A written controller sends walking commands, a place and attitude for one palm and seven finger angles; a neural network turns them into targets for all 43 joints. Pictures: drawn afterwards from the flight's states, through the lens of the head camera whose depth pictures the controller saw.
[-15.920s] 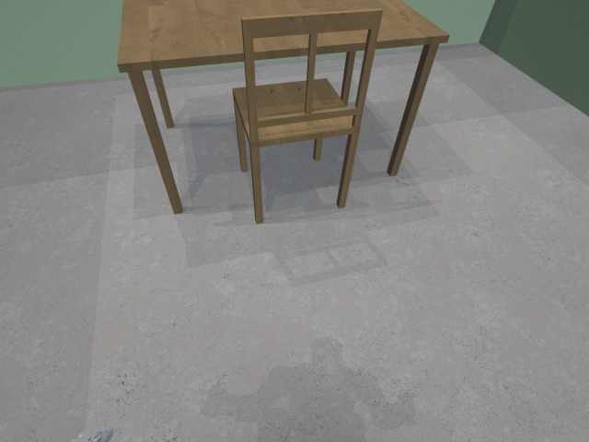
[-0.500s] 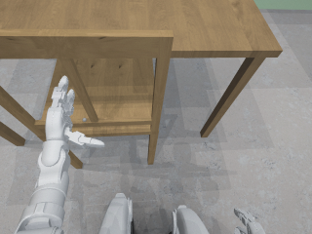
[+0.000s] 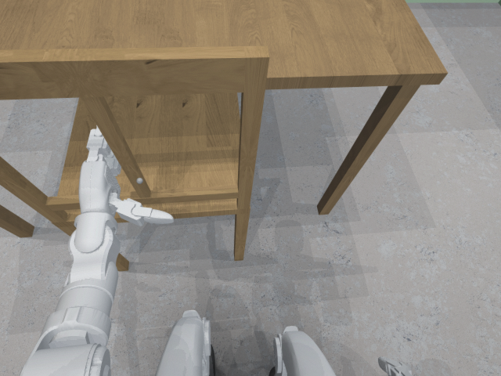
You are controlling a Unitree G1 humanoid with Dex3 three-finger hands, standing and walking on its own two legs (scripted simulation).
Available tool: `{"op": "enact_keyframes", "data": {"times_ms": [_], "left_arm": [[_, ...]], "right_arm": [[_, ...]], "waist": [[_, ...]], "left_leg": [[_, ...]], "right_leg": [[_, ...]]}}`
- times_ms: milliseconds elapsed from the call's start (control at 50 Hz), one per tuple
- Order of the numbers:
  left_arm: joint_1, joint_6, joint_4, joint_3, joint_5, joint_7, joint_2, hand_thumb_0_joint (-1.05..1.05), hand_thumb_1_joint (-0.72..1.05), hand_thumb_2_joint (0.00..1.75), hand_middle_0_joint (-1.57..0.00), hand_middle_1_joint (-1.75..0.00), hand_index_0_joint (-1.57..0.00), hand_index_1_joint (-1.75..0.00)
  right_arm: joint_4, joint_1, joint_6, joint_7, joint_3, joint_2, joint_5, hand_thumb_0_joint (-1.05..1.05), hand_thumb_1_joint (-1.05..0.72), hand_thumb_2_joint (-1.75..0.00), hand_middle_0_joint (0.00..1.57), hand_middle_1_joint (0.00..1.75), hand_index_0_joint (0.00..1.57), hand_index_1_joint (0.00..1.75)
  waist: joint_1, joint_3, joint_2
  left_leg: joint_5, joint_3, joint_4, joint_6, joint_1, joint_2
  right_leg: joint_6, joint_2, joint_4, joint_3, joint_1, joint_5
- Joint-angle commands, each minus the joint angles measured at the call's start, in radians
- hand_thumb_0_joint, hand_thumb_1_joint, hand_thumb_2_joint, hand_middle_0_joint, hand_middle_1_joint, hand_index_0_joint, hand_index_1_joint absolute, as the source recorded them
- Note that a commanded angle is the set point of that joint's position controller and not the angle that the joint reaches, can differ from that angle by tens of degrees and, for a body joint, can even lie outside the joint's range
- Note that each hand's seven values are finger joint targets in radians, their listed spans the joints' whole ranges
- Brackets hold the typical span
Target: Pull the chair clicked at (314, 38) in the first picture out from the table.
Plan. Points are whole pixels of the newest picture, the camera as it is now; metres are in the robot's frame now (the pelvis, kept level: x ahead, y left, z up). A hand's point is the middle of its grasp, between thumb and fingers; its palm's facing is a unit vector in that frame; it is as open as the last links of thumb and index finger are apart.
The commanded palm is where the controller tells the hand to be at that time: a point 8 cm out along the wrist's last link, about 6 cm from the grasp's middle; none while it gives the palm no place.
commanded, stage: push the fingers through the gap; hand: left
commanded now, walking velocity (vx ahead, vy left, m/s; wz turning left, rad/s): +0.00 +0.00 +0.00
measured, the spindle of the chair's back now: (124, 155) +0.46 +0.21 +0.03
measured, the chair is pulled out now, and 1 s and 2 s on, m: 0.00 0.00 0.06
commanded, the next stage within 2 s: hook a spindle and tug to test in 0.10 s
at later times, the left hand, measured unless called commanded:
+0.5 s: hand (140, 178) +0.42 +0.18 +0.02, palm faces +0.09 -1.00 -0.03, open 15.9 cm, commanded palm +0.39 +0.22 +0.03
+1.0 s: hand (138, 175) +0.42 +0.18 +0.02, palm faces +0.12 -0.99 -0.02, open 7.0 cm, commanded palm +0.39 +0.22 +0.03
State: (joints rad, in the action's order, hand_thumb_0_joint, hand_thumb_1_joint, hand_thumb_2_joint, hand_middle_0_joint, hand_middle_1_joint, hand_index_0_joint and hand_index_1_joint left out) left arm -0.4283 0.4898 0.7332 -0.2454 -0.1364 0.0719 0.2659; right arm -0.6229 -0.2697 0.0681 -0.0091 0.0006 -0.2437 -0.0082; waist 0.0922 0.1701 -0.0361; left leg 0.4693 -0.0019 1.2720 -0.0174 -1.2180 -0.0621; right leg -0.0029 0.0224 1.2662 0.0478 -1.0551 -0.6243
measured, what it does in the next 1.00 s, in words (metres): stands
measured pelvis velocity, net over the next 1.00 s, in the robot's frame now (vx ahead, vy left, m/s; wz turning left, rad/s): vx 0.01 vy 0.00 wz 0.00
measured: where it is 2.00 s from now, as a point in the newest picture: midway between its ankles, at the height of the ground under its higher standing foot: outside the picture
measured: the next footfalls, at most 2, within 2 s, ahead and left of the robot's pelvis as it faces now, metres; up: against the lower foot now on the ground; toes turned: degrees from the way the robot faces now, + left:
none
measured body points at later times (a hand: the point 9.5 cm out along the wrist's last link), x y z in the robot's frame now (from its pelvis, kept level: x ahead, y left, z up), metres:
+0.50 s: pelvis +0.00 -0.01 +0.00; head +0.13 +0.01 +0.43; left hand +0.41 +0.23 +0.02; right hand +0.10 -0.27 -0.12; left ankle +0.06 +0.11 -0.62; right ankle -0.01 -0.12 -0.62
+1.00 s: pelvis +0.01 +0.00 +0.00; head +0.13 +0.02 +0.43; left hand +0.41 +0.23 +0.02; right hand +0.09 -0.26 -0.12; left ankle +0.06 +0.11 -0.62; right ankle -0.01 -0.12 -0.62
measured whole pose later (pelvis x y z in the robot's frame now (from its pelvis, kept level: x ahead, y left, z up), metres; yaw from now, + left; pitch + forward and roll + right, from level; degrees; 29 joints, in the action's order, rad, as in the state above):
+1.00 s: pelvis +0.01 +0.00 +0.00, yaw +0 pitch +24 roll -3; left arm -0.45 0.49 0.75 -0.25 -0.14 0.06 0.27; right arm -0.62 -0.25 0.07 -0.01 0.00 -0.24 -0.01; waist 0.09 0.17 -0.03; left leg 0.48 0.00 1.27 -0.01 -1.22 -0.06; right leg -0.01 0.02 1.26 0.05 -1.05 -0.63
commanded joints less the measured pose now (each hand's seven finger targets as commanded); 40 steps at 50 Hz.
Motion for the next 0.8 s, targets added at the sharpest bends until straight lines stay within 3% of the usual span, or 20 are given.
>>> {"op": "enact_keyframes", "data": {"times_ms": [0,20,120,180,260,320,400,480,540,680,760,780], "left_arm": [[-0.329,0.093,-0.215,-0.038,0.004,-0.019,0.173,0.00,-0.50,0.30,-0.06,-0.08,-0.06,-0.08],[-0.339,0.098,-0.212,-0.060,0.006,-0.021,0.201,0.00,-0.50,0.30,-0.06,-0.08,-0.06,-0.08],[-0.345,0.088,-0.152,-0.052,0.005,-0.006,0.194,0.00,-0.50,0.30,-0.06,-0.08,-0.06,-0.08],[-0.330,0.087,-0.163,-0.062,-0.009,0.009,0.194,0.00,-0.50,0.30,-0.06,-0.08,-0.06,-0.08],[-0.355,0.084,-0.164,-0.044,-0.014,0.022,0.182,0.00,-0.50,0.30,-0.13,-0.30,-0.13,-0.30],[-0.330,0.081,-0.169,-0.059,-0.015,0.023,0.200,0.00,-0.50,0.30,-0.18,-0.46,-0.18,-0.46],[-0.310,0.080,-0.193,-0.038,-0.016,0.020,0.171,0.00,-0.50,0.30,-0.25,-0.68,-0.25,-0.68],[-0.343,0.081,-0.180,-0.048,-0.010,0.009,0.184,0.00,-0.50,0.30,-0.32,-0.90,-0.32,-0.90],[-0.340,0.085,-0.184,-0.063,-0.010,0.006,0.202,0.00,-0.33,0.37,-0.38,-1.07,-0.38,-1.07],[-0.341,0.082,-0.185,-0.031,-0.010,0.014,0.169,0.00,0.06,0.54,-0.50,-1.45,-0.50,-1.45],[-0.337,0.082,-0.194,-0.031,-0.008,0.008,0.171,0.00,0.28,0.64,-0.50,-1.45,-0.50,-1.45],[-0.326,0.083,-0.200,-0.008,-0.005,0.009,0.143,0.00,0.34,0.66,-0.50,-1.45,-0.50,-1.45]], "right_arm": [[0.096,-0.060,-0.031,0.012,-0.061,-0.157,-0.005,0.00,-0.90,-0.90,0.20,0.30,0.20,0.30],[0.089,-0.063,-0.030,0.013,-0.062,-0.159,-0.006,0.00,-0.90,-0.90,0.20,0.30,0.20,0.30],[0.088,-0.062,-0.024,0.016,-0.058,-0.160,-0.006,0.00,-0.90,-0.90,0.20,0.30,0.20,0.30],[0.097,-0.057,-0.025,0.017,-0.059,-0.159,-0.004,0.00,-0.90,-0.90,0.20,0.30,0.20,0.30],[0.092,-0.060,-0.026,0.018,-0.059,-0.158,-0.001,0.00,-0.90,-0.90,0.20,0.30,0.20,0.30],[0.094,-0.060,-0.023,0.018,-0.060,-0.159,0.000,0.00,-0.90,-0.90,0.20,0.30,0.20,0.30],[0.094,-0.058,-0.025,0.015,-0.064,-0.156,0.001,0.00,-0.90,-0.90,0.20,0.30,0.20,0.30],[0.087,-0.056,-0.025,0.017,-0.062,-0.157,-0.001,0.00,-0.90,-0.90,0.20,0.30,0.20,0.30],[0.090,-0.055,-0.026,0.018,-0.059,-0.156,-0.002,0.00,-0.90,-0.90,0.20,0.30,0.20,0.30],[0.091,-0.059,-0.026,0.015,-0.062,-0.156,0.000,0.00,-0.90,-0.90,0.20,0.30,0.20,0.30],[0.089,-0.064,-0.027,0.013,-0.064,-0.159,-0.003,0.00,-0.90,-0.90,0.20,0.30,0.20,0.30],[0.093,-0.060,-0.027,0.010,-0.064,-0.155,-0.002,0.00,-0.90,-0.90,0.20,0.30,0.20,0.30]], "waist": [[0.012,0.428,-0.058],[0.007,0.425,-0.053],[0.017,0.402,-0.051],[0.009,0.440,-0.046],[0.020,0.427,-0.049],[0.010,0.436,-0.039],[0.010,0.445,-0.062],[0.020,0.420,-0.036],[0.009,0.436,-0.053],[0.015,0.448,-0.065],[0.015,0.451,-0.052],[0.012,0.460,-0.073]], "left_leg": [[-0.255,0.053,-0.127,-0.003,0.496,0.032],[-0.256,0.055,-0.125,-0.001,0.495,0.029],[-0.244,0.049,-0.117,-0.004,0.469,0.032],[-0.258,0.043,-0.113,-0.006,0.474,0.035],[-0.270,0.045,-0.105,-0.009,0.474,0.034],[-0.284,0.041,-0.105,-0.008,0.462,0.036],[-0.313,0.042,-0.105,-0.006,0.496,0.034],[-0.273,0.043,-0.103,-0.009,0.461,0.035],[-0.269,0.041,-0.104,-0.007,0.461,0.037],[-0.293,0.046,-0.107,-0.006,0.493,0.033],[-0.302,0.054,-0.110,-0.006,0.506,0.032],[-0.306,0.051,-0.112,-0.004,0.515,0.034]], "right_leg": [[-0.019,0.022,-0.187,-0.004,0.018,0.298],[-0.020,0.023,-0.186,-0.004,0.020,0.299],[-0.018,0.022,-0.190,-0.010,0.018,0.303],[-0.017,0.021,-0.189,-0.015,0.044,0.324],[-0.017,0.022,-0.187,-0.014,0.037,0.340],[-0.015,0.020,-0.185,-0.018,0.062,0.364],[-0.017,0.020,-0.183,-0.013,0.047,0.381],[-0.013,0.020,-0.187,-0.016,0.043,0.351],[-0.016,0.020,-0.187,-0.019,0.058,0.347],[-0.017,0.022,-0.184,-0.013,0.041,0.358],[-0.020,0.024,-0.182,-0.007,0.038,0.356],[-0.020,0.022,-0.182,-0.006,0.033,0.355]]}}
